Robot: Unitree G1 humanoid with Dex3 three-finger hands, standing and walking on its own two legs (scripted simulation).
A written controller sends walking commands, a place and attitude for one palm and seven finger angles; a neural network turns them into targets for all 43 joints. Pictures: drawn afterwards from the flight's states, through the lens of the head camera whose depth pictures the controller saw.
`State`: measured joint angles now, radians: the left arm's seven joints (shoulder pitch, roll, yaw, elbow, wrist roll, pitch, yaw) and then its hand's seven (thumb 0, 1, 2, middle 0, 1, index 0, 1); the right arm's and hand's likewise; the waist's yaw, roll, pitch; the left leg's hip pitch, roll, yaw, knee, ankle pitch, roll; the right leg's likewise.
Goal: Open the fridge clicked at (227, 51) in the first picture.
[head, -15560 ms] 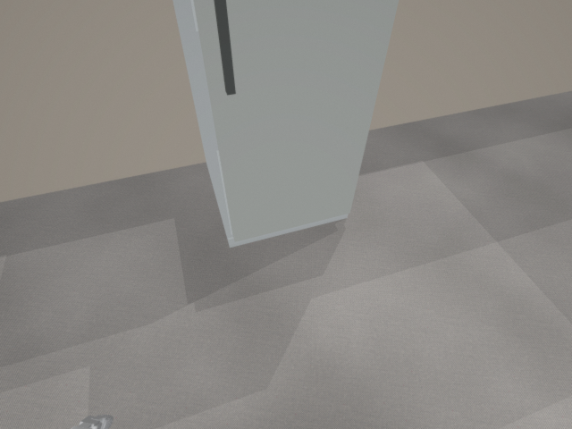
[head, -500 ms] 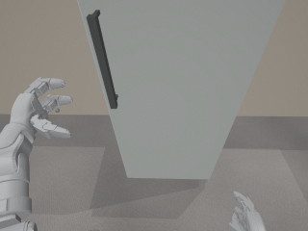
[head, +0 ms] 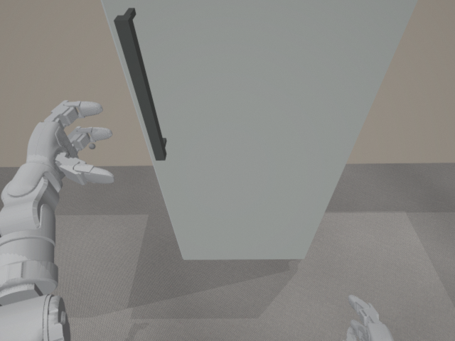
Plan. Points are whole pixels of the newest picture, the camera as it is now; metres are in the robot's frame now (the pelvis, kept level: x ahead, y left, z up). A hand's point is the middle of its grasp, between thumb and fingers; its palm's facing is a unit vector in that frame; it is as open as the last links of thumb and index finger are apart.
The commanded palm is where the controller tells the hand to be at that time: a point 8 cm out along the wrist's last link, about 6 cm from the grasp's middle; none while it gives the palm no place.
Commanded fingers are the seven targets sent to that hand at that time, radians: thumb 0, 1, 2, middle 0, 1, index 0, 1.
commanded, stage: move the hooked fingers beside the handle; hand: left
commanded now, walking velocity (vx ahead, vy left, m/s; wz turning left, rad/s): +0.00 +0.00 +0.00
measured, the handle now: (148, 95) +0.53 +0.20 +0.17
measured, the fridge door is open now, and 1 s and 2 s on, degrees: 0 0 0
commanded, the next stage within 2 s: feel for the door with the fingertips in 1.46 s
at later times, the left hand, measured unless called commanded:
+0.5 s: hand (108, 123) +0.44 +0.25 +0.16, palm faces +0.08 -1.00 -0.01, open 14.0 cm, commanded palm +0.42 +0.30 +0.16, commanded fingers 0.00 -0.50 0.30 -0.30 -1.20 -0.30 -1.20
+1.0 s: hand (116, 120) +0.46 +0.25 +0.15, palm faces +0.07 -1.00 -0.01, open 13.9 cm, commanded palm +0.43 +0.30 +0.16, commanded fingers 0.00 -0.50 0.30 -0.30 -1.20 -0.30 -1.20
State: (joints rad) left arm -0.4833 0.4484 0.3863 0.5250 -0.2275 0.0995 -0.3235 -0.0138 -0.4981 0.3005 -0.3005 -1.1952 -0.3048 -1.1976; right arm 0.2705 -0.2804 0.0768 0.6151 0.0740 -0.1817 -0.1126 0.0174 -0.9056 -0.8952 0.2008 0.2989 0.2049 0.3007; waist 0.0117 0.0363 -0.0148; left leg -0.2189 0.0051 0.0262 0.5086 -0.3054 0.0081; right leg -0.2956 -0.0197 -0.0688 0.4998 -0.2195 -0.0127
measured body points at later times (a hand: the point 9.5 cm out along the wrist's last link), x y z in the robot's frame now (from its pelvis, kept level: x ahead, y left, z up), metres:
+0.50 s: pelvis +0.00 +0.00 +0.00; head +0.04 +0.00 +0.44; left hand +0.43 +0.31 +0.17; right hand +0.08 -0.27 -0.11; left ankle -0.02 +0.11 -0.74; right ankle +0.03 -0.11 -0.74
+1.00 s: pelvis +0.01 +0.01 -0.01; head +0.05 +0.01 +0.44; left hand +0.45 +0.30 +0.16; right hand +0.06 -0.26 -0.12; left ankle -0.02 +0.11 -0.74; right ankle +0.03 -0.11 -0.74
